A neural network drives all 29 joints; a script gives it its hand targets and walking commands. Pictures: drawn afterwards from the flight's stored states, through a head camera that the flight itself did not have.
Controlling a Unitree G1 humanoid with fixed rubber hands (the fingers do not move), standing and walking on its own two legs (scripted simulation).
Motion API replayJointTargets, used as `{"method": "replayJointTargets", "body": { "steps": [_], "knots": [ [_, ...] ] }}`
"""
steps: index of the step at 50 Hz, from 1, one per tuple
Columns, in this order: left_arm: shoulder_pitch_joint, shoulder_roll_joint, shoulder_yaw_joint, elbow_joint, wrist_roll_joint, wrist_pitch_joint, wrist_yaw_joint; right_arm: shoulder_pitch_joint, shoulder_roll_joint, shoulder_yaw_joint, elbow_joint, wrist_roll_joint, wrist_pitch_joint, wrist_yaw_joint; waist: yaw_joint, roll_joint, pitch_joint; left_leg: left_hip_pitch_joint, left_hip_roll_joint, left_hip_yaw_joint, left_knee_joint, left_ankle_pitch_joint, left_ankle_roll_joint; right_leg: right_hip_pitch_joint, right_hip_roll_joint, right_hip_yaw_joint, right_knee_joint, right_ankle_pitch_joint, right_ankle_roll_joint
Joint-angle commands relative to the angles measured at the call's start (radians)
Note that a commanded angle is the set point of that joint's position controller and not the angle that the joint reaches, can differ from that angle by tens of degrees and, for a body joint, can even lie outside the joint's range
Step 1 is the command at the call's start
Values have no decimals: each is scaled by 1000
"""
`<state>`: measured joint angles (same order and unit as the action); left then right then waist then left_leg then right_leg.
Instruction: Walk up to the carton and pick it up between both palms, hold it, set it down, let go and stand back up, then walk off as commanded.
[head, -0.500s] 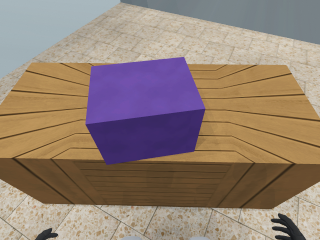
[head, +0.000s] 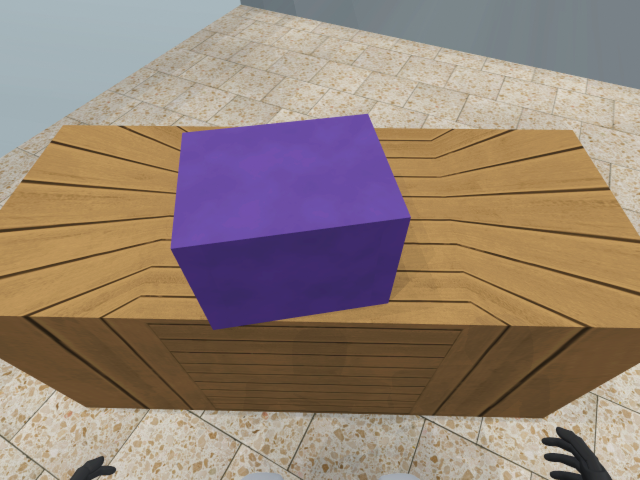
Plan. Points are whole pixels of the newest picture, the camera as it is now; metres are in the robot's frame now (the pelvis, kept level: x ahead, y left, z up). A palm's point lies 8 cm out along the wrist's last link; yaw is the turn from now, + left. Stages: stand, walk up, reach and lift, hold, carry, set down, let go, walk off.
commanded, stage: walk up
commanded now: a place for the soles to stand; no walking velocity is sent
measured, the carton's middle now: (290, 222) +0.50 +0.08 -0.03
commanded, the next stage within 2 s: none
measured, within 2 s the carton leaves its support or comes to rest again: neither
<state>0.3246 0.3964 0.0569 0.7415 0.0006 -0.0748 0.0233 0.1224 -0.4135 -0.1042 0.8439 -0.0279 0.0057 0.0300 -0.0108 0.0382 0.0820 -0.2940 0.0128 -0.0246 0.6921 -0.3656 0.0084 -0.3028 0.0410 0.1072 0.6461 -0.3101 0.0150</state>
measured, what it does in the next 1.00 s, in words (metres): steps to the left: left foot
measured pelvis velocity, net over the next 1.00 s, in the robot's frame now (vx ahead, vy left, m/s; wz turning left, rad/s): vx -0.02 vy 0.20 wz -0.02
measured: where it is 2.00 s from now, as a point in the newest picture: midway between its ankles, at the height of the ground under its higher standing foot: outside the picture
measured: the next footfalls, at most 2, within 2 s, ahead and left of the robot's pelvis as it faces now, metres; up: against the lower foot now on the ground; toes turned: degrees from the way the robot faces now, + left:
left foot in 0.74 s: +0.08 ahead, +0.20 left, +0.00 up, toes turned +3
right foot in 1.10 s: +0.02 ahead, +0.03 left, +0.00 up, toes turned +3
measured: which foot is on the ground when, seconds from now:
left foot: down 0.00-0.42, up 0.44-0.72, down 0.74-1.00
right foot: down 0.00-0.74, up 0.76-1.00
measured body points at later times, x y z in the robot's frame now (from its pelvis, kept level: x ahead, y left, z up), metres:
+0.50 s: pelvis +0.00 +0.01 +0.00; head +0.02 +0.00 +0.45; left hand +0.08 +0.34 -0.08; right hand +0.14 -0.31 -0.10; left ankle +0.00 +0.13 -0.70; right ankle +0.03 -0.14 -0.72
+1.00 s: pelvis -0.02 +0.20 +0.02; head +0.00 +0.20 +0.46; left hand +0.05 +0.55 -0.07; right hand +0.06 -0.13 -0.08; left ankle +0.04 +0.21 -0.72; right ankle -0.01 +0.00 -0.64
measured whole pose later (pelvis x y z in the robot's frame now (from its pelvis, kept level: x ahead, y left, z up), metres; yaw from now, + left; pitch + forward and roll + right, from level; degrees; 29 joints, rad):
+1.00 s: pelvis -0.02 +0.20 +0.02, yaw -1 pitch -4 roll -4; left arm 0.37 0.44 0.08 0.76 0.00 -0.05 0.09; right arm 0.29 -0.43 -0.12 0.70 -0.05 0.06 0.06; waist -0.02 0.08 0.10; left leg -0.27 -0.04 0.11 0.52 -0.23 -0.06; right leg -0.44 0.02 0.12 1.06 -0.45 -0.01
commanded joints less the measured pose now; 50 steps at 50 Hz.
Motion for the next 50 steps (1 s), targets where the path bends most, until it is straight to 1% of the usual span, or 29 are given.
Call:
{"method": "replayJointTargets", "body": {
  "steps": [1, 18, 19, 20, 21, 22, 23, 26, 27, 28, 31, 32, 33, 34, 35, 36, 37, 38, 39, 40, 41, 42, 43, 44, 46, 47, 48, 49, 50],
  "knots": [
    [-49, 213, 25, -3, 17, -14, -1, -37, -178, -6, -73, 9, -18, -7, -18, -47, -113, 94, 67, -91, -164, -14, 98, -51, -91, 160, -125, 134, -101],
    [-49, 214, 25, -4, 17, -14, -2, -39, -178, -6, -71, 10, -19, -6, -19, -54, -115, 98, 62, -88, -161, -12, 97, -51, -94, 167, -131, 137, -103],
    [164, 346, 83, 48, 4, -29, 47, -61, -244, -46, -167, -48, 25, 30, 23, 54, -57, -95, 31, -59, 6, 56, 95, 69, -193, 238, -145, 74, -158],
    [245, 392, 102, 77, 6, -34, 65, -73, -197, -43, -185, -52, 45, 39, 48, -40, -71, -261, -17, -14, 175, 6, 66, 211, -297, 422, -204, 114, -223],
    [254, 410, 115, 62, 9, -39, 75, -71, -180, -40, -201, -63, 56, 40, 58, -89, -80, -355, 7, -89, 297, -186, 56, 259, -395, 557, -233, 208, -277],
    [236, 412, 122, 46, 8, -42, 83, -51, -192, -45, -207, -66, 64, 42, 50, -69, -76, -377, 25, -124, 366, -199, 45, 252, -416, 575, -229, 208, -300],
    [222, 402, 124, 32, 9, -43, 89, -35, -200, -52, -217, -68, 65, 46, 40, -47, -67, -386, 40, -137, 393, -184, 42, 234, -410, 552, -228, 197, -300],
    [197, 356, 118, 8, 18, -47, 100, -17, -203, -69, -248, -64, 63, 60, 24, -57, -34, -366, 72, -117, 401, -127, 43, 153, -343, 406, -159, 283, -278],
    [202, 358, 118, 8, 22, -47, 100, -17, -196, -72, -261, -62, 64, 64, 25, -76, -35, -346, 76, -103, 391, -117, 41, 124, -327, 369, -141, 309, -272],
    [200, 362, 120, 1, 25, -48, 99, -13, -196, -75, -273, -59, 63, 67, 23, -103, -40, -329, 75, -91, 379, -114, 41, 102, -319, 350, -129, 307, -270],
    [147, 383, 130, -24, 35, -51, 104, 13, -201, -93, -302, -55, 60, 72, 2, -193, -50, -254, 97, -85, 310, -88, 46, -7, -353, 353, -116, 243, -279],
    [112, 384, 131, -33, 35, -51, 105, 32, -208, -100, -304, -53, 57, 73, -13, -193, -47, -194, 101, -83, 272, -66, 50, -75, -357, 343, -119, 190, -275],
    [64, 384, 129, -40, 36, -48, 105, 71, -216, -109, -294, -51, 54, 74, -43, -194, -46, -88, 94, -66, 216, -14, 54, -169, -343, 310, -112, 126, -261],
    [-11, 376, 122, -51, 36, -45, 104, 157, -215, -118, -271, -51, 51, 74, -108, -183, -51, 65, 80, -44, 111, 65, 60, -293, -307, 243, -65, 50, -224],
    [-69, 314, 103, -61, 41, -38, 107, 268, -234, -132, -235, -58, 44, 71, -182, -91, -56, 257, 55, -67, 15, 67, 59, -461, -216, 148, 91, -52, -155],
    [-26, 196, 72, -49, 41, -32, 113, 324, -292, -149, -221, -69, 38, 64, -200, 209, -29, 243, 149, -234, -227, -133, 48, -517, -32, -20, 408, -236, -88],
    [79, 180, 59, -20, 28, -18, 118, 214, -304, -145, -261, -65, 36, 59, -122, 288, 41, 55, 267, -464, -462, -316, 43, -503, 44, -53, 595, -331, -49],
    [131, 253, 73, 4, 17, -7, 117, 115, -327, -143, -286, -46, 39, 57, -78, 192, 65, -59, 288, -485, -547, -486, 35, -419, 18, -5, 602, -248, -54],
    [103, 275, 81, 20, 13, -4, 112, 95, -322, -138, -281, -39, 42, 54, -75, 166, 124, -149, 278, -500, -611, -557, -11, -384, -6, 7, 624, -194, -66],
    [91, 284, 85, 26, 9, 0, 106, 86, -293, -131, -281, -40, 43, 51, -67, 124, 152, -181, 242, -454, -616, -530, -63, -356, -19, 23, 624, -157, -61],
    [113, 288, 91, 42, 6, 7, 98, 84, -262, -122, -276, -39, 42, 45, -51, 116, 140, -158, 214, -399, -601, -494, -100, -340, -23, 35, 611, -117, -53],
    [140, 287, 91, 59, 2, 12, 89, 78, -237, -114, -273, -32, 37, 38, -36, 112, 126, -132, 189, -346, -578, -457, -118, -323, -28, 36, 582, -87, -46],
    [156, 285, 89, 74, -1, 13, 83, 65, -222, -107, -266, -23, 29, 32, -18, 87, 130, -119, 180, -326, -571, -421, -120, -307, -34, 31, 560, -69, -39],
    [184, 285, 88, 89, 0, 14, 75, 38, -217, -104, -270, -17, 23, 28, 3, 97, 117, -108, 167, -291, -583, -365, -129, -261, -32, 7, 530, -52, -30],
    [251, 282, 88, 117, 9, 18, 59, 5, -216, -104, -274, -5, 14, 23, 40, 118, 73, -55, 119, -189, -618, -144, -192, -127, -9, -59, 450, -43, -5],
    [314, 285, 92, 134, 12, 18, 54, -15, -224, -107, -280, 0, 16, 19, 64, 150, 38, -33, 88, -111, -622, 43, -252, -35, 4, -104, 375, -82, 4],
    [423, 290, 98, 158, 13, 20, 50, -67, -240, -113, -294, 4, 21, 17, 109, 210, 13, -60, 37, -11, -616, 286, -358, 123, 19, -154, 229, -154, 9],
    [550, 304, 108, 186, 8, 26, 53, -154, -252, -120, -316, -15, 32, 16, 175, 250, -11, -114, -12, 77, -541, 555, -440, 282, 14, -216, 30, -243, -6],
    [703, 307, 122, 215, -3, 29, 61, -265, -234, -121, -336, -26, 44, 14, 284, 208, -50, -114, -74, 134, -221, 765, -459, 384, -39, -267, -208, -176, -75]
  ]
}}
